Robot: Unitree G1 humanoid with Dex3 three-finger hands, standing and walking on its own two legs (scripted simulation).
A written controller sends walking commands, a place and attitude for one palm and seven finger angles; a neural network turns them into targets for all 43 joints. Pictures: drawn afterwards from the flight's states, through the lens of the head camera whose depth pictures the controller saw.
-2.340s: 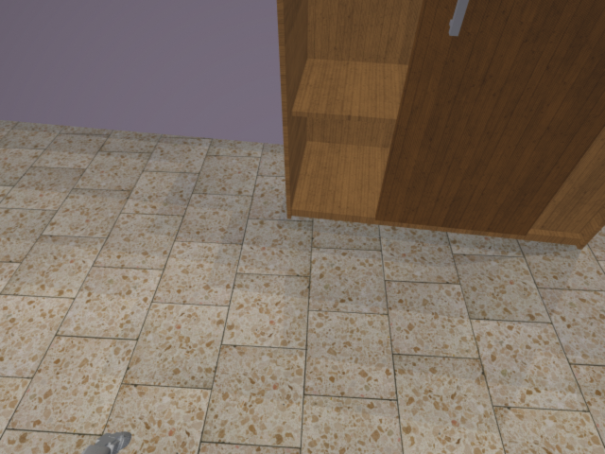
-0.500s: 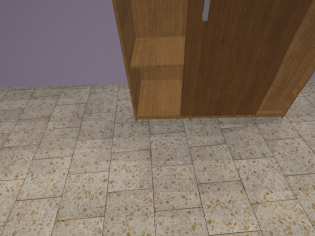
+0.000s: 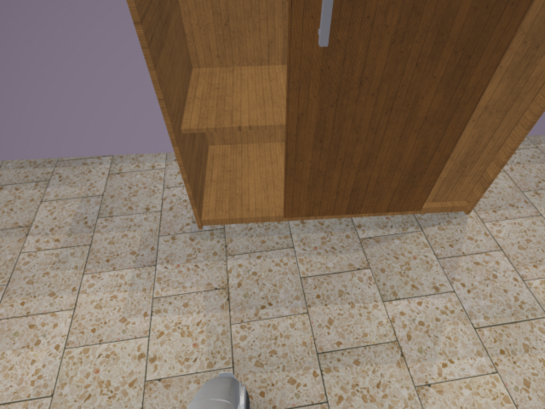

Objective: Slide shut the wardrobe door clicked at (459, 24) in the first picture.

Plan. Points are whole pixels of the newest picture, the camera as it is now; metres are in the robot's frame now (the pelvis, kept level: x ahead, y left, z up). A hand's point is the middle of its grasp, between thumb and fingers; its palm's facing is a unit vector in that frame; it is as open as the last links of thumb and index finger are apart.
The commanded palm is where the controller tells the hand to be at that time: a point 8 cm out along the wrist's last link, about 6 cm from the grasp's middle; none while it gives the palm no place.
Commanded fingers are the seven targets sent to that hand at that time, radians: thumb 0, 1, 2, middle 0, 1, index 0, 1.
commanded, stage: walk to a spot facing it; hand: right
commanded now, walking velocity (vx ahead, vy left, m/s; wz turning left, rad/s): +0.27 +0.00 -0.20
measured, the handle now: (324, 10) +0.96 -0.01 +0.16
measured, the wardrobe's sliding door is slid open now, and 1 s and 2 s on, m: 0.37 0.37 0.37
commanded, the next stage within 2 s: turn to face it in 0.02 s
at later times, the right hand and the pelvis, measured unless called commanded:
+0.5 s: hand out of the picture +0.16 -0.18 -0.19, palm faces +0.07 +0.99 -0.15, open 7.3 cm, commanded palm none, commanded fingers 0.00 -0.90 -0.90 0.20 0.30 0.20 0.30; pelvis +0.17 -0.01 +0.00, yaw +2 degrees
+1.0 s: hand (391, 363) +0.25 -0.18 -0.17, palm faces -0.08 +0.98 -0.17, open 7.4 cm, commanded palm none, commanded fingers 0.00 -0.90 -0.90 0.20 0.30 0.20 0.30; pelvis +0.23 -0.01 +0.00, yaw +8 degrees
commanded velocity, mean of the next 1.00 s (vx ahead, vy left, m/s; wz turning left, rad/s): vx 0.13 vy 0.00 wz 0.16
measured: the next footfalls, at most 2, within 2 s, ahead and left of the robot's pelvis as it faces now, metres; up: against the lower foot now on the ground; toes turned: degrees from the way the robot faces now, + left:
left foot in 0.08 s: +0.21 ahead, +0.13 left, +0.00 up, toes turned +6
right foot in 0.42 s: +0.26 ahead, -0.11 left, +0.00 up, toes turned -7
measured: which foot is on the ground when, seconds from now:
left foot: up 0.00-0.06, down 0.08-0.44, up 0.46-0.74, down 0.76-1.00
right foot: down 0.00-0.08, up 0.10-0.40, down 0.42-0.76, up 0.78-1.00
